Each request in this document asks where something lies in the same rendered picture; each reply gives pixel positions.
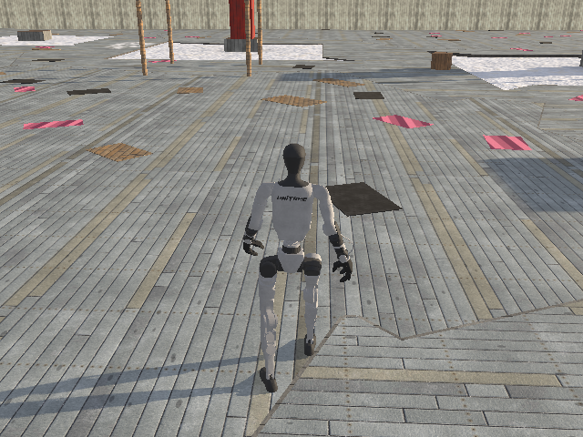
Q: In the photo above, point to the right robot forearm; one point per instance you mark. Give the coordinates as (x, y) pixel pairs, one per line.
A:
(338, 245)

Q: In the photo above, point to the left robot hand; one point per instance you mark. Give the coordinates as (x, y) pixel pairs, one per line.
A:
(255, 243)

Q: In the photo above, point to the left robot forearm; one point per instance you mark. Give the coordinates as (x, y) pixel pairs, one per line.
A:
(249, 234)

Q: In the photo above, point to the robot left upper arm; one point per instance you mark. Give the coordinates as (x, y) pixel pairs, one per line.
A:
(259, 204)

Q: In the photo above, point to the robot left thigh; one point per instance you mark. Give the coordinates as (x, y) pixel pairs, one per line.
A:
(267, 279)

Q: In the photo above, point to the right robot hand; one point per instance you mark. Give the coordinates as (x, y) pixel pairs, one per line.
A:
(347, 267)

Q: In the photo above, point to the robot right upper arm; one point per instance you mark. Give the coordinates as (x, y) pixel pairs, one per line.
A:
(322, 193)

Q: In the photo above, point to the robot head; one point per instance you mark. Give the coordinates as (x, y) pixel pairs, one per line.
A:
(294, 157)

